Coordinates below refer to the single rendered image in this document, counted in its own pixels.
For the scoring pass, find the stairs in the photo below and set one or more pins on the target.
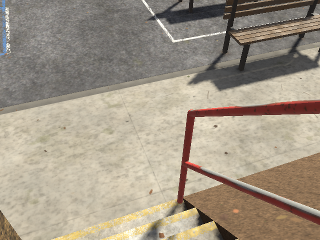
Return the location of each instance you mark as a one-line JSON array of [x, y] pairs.
[[167, 221]]

